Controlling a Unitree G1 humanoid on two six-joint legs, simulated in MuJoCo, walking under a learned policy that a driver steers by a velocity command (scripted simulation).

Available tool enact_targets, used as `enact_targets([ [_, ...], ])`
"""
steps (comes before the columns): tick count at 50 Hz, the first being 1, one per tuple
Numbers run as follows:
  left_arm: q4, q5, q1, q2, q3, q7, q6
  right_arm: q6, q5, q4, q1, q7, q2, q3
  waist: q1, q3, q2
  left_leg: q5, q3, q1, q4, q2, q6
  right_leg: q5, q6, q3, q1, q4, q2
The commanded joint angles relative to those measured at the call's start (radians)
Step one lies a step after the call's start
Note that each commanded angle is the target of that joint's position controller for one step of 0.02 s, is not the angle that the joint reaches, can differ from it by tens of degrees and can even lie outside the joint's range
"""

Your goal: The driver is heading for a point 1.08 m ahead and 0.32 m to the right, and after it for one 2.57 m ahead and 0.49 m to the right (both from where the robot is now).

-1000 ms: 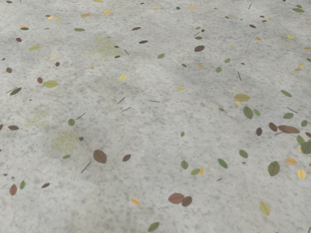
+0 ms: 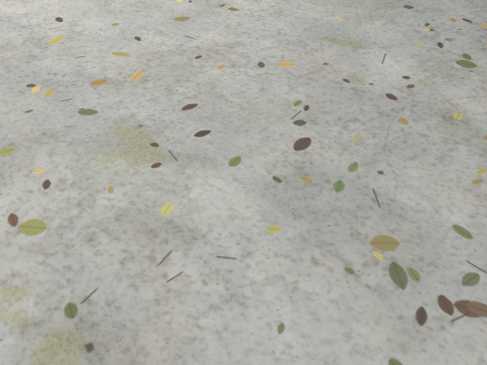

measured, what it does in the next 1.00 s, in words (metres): walks ahead: right foot, then left foot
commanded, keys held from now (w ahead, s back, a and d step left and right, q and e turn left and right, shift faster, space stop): w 0.76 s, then w+e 0.24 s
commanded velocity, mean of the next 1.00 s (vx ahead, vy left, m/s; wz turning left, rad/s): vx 0.50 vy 0.00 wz -0.06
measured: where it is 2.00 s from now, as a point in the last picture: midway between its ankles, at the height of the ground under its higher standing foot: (292, 210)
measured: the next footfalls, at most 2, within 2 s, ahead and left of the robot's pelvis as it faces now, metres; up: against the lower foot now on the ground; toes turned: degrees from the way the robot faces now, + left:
right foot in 0.30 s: +0.34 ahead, -0.17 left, +0.00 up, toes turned -2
left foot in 0.86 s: +0.65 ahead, +0.08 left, +0.00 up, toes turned +2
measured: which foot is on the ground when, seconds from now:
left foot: down 0.00-0.32, up 0.34-0.84, down 0.86-1.00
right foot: up 0.00-0.28, down 0.30-0.86, up 0.88-1.00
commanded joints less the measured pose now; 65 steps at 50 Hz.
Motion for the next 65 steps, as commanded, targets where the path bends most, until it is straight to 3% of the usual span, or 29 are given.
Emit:
enact_targets([
  [1,-0.042,0.013,0.034,0.047,0.014,0.007,0.003,-0.018,0.001,-0.054,-0.040,-0.020,-0.132,-0.021,0.046,0.055,0.076,0.073,-0.206,-0.107,-0.206,0.278,0.171,0.162,0.027,0.001,-0.020,-0.140,-0.042],
  [5,-0.085,0.003,-0.129,0.029,0.007,-0.006,-0.009,-0.005,0.017,-0.037,0.042,-0.035,-0.160,-0.025,-0.013,0.054,0.076,0.087,-0.159,-0.016,-0.190,0.264,0.127,0.306,0.035,-0.038,0.011,-0.432,0.004],
  [10,-0.134,-0.010,-0.250,0.043,0.003,-0.037,-0.018,0.016,0.027,-0.004,0.115,-0.038,-0.170,-0.032,-0.048,0.082,0.090,0.062,-0.178,0.147,-0.118,0.327,0.113,0.216,0.016,-0.043,0.008,-0.583,0.033],
  [12,-0.140,-0.010,-0.226,0.065,0.010,-0.047,-0.027,0.027,0.027,-0.002,0.105,-0.040,-0.182,-0.038,-0.021,0.067,0.104,0.115,-0.192,0.190,-0.062,0.351,0.097,0.134,-0.012,-0.052,0.067,-0.624,0.050],
  [14,-0.090,-0.007,-0.041,0.120,0.041,-0.045,-0.034,0.038,0.022,-0.013,0.067,-0.041,-0.177,-0.034,0.083,-0.037,0.106,0.399,-0.141,0.172,0.156,0.295,0.060,0.099,-0.054,-0.100,0.327,-0.666,0.109],
  [15,-0.039,-0.001,0.164,0.193,0.069,-0.038,-0.036,0.038,0.007,-0.034,0.058,-0.040,-0.137,-0.017,0.160,-0.183,0.051,0.359,-0.084,0.026,0.431,0.234,0.025,0.124,-0.111,0.002,0.624,-0.638,0.017],
  [16,-0.012,0.015,0.296,0.309,0.097,-0.036,-0.027,0.016,0.004,-0.052,0.162,-0.030,-0.020,0.019,0.141,-0.329,-0.202,-0.032,-0.012,-0.401,0.842,0.062,-0.057,0.016,-0.269,0.439,1.032,-0.699,-0.233],
  [17,-0.008,0.012,0.310,0.228,0.075,-0.040,-0.026,-0.012,0.021,-0.035,0.163,-0.025,-0.059,0.013,0.148,-0.393,-0.221,-0.419,-0.169,-0.546,1.005,0.044,-0.046,-0.067,-0.304,0.691,1.074,-0.835,-0.283],
  [18,-0.024,0.007,0.215,0.166,0.054,-0.039,-0.028,-0.027,0.047,-0.062,0.068,-0.021,-0.156,-0.012,0.129,-0.239,-0.149,-0.360,-0.185,-0.630,1.062,0.108,-0.023,-0.068,-0.244,0.548,0.949,-0.842,-0.250],
  [19,-0.049,0.005,0.114,0.129,0.040,-0.039,-0.026,-0.029,0.049,-0.080,0.001,-0.025,-0.163,-0.015,0.099,-0.154,-0.076,-0.260,-0.155,-0.609,1.029,0.166,-0.017,0.008,-0.210,0.398,0.801,-0.859,-0.209],
  [20,-0.060,0.008,0.047,0.097,0.030,-0.044,-0.024,-0.022,0.035,-0.085,-0.033,-0.031,-0.149,-0.019,0.070,-0.088,-0.020,-0.190,-0.139,-0.569,0.963,0.200,-0.022,0.078,-0.192,0.298,0.667,-0.899,-0.164],
  [21,-0.060,0.014,0.018,0.073,0.022,-0.049,-0.027,-0.008,0.025,-0.083,-0.025,-0.036,-0.135,-0.025,0.037,-0.055,-0.031,-0.141,-0.142,-0.507,0.902,0.229,-0.026,0.119,-0.172,0.222,0.579,-0.935,-0.124],
  [23,-0.037,0.017,0.036,0.072,0.022,-0.053,-0.031,0.018,0.021,-0.071,0.012,-0.039,-0.088,-0.022,0.010,-0.035,-0.042,-0.096,-0.125,-0.445,0.857,0.234,-0.039,0.197,-0.178,0.146,0.503,-0.979,-0.091],
  [26,-0.004,0.018,0.092,0.111,0.033,-0.040,-0.032,0.030,0.013,-0.102,-0.061,-0.043,-0.090,-0.028,0.012,0.004,-0.015,0.008,-0.120,-0.530,0.742,0.240,-0.062,0.313,-0.190,0.086,0.517,-1.005,-0.089],
  [32,0.035,0.006,0.177,0.128,0.034,-0.015,-0.017,0.020,0.016,-0.167,-0.283,-0.029,-0.064,-0.022,0.071,0.050,-0.020,0.240,-0.081,-0.526,0.394,0.203,-0.071,0.257,-0.155,0.007,0.566,-1.035,-0.062],
  [36,0.074,-0.002,0.241,0.134,0.039,-0.010,-0.003,0.012,0.025,-0.205,-0.388,-0.010,-0.067,-0.017,0.101,0.091,-0.021,0.208,-0.077,-0.551,0.286,0.185,-0.055,0.241,-0.153,0.010,0.685,-1.003,-0.106],
  [39,0.088,-0.007,0.243,0.144,0.047,-0.003,0.011,0.000,0.025,-0.228,-0.409,0.006,-0.084,-0.020,0.084,0.091,-0.026,0.112,-0.076,-0.512,0.235,0.170,-0.024,0.317,-0.137,0.028,0.752,-0.936,-0.141],
  [41,0.081,-0.007,0.207,0.161,0.051,-0.002,0.020,-0.009,0.024,-0.208,-0.306,0.006,-0.123,-0.040,0.015,0.028,-0.050,0.053,-0.042,-0.319,0.207,0.119,-0.002,0.542,-0.119,0.033,0.737,-0.822,-0.125],
  [42,0.072,-0.003,0.184,0.147,0.045,-0.003,0.025,-0.011,0.023,-0.160,-0.148,-0.001,-0.165,-0.065,-0.062,-0.062,-0.041,0.064,-0.023,-0.102,0.195,0.092,0.020,0.641,-0.096,0.005,0.682,-0.654,-0.072],
  [43,0.045,0.010,0.172,0.114,0.029,-0.006,0.023,-0.012,0.010,-0.117,0.051,-0.013,-0.240,-0.089,-0.133,-0.214,0.027,0.081,-0.168,0.228,0.233,0.234,0.076,0.453,-0.060,-0.035,0.478,-0.367,-0.006],
  [44,0.043,0.005,0.309,-0.027,-0.009,-0.014,0.005,-0.004,-0.002,-0.093,0.149,-0.015,-0.319,-0.108,-0.083,-0.375,0.283,-0.090,-0.618,0.610,0.150,0.496,0.219,-0.131,0.013,-0.067,0.066,0.024,0.171],
  [45,0.061,-0.017,0.284,0.047,0.008,-0.016,-0.016,-0.004,0.001,-0.100,0.144,-0.015,-0.228,-0.081,-0.105,-0.403,0.258,-0.167,-0.771,0.582,0.040,0.512,0.207,-0.373,-0.001,0.098,-0.026,0.167,0.162],
  [46,0.030,-0.043,0.193,0.124,0.033,-0.014,-0.022,-0.007,0.007,-0.109,0.057,-0.018,-0.178,-0.066,-0.087,-0.242,0.210,-0.170,-0.611,0.443,0.019,0.486,0.150,-0.307,-0.014,0.092,-0.097,0.209,0.110],
  [48,0.009,-0.026,0.108,0.114,0.042,0.001,-0.011,-0.012,0.006,-0.128,-0.099,-0.015,-0.111,-0.045,-0.021,-0.082,0.108,-0.067,-0.376,0.146,-0.057,0.416,0.097,-0.139,-0.017,0.053,-0.028,0.123,0.020],
  [49,0.014,-0.023,0.135,0.089,0.048,0.003,0.005,-0.017,-0.004,-0.123,-0.127,-0.013,-0.091,-0.040,0.015,-0.055,0.141,-0.031,-0.290,0.059,-0.093,0.382,0.079,-0.092,-0.019,0.060,0.039,0.082,-0.009],
  [51,0.023,-0.026,0.169,0.041,0.047,0.000,0.034,-0.021,-0.008,-0.104,-0.134,-0.014,-0.082,-0.043,0.042,-0.023,0.145,0.028,-0.181,-0.017,-0.140,0.353,0.079,-0.054,-0.020,0.050,0.086,0.057,-0.019],
  [54,-0.014,-0.018,0.105,0.043,0.056,0.003,0.054,-0.025,-0.013,-0.082,-0.110,-0.029,-0.119,-0.055,0.046,0.022,0.109,0.124,-0.083,-0.016,-0.167,0.355,0.089,0.052,-0.008,0.066,-0.005,-0.006,-0.023],
  [60,-0.082,-0.007,-0.070,0.027,0.049,-0.028,0.044,-0.007,-0.009,-0.065,-0.059,-0.058,-0.155,-0.063,0.002,0.065,0.080,0.181,0.058,0.078,-0.178,0.350,0.067,0.265,0.004,0.001,-0.058,-0.307,-0.002],
  [65,-0.165,-0.009,-0.216,0.016,0.036,-0.062,0.045,0.024,0.010,-0.042,0.021,-0.063,-0.182,-0.075,-0.046,0.113,0.071,0.257,0.116,0.248,-0.117,0.400,0.058,0.182,-0.023,-0.080,-0.109,-0.445,0.014],
])
Keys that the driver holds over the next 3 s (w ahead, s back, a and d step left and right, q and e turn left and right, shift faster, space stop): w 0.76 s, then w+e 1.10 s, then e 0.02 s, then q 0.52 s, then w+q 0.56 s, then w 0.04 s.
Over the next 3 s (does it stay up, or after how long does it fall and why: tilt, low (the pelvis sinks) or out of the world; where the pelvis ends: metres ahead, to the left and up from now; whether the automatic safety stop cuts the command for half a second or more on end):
stays up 1.31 -0.20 0.00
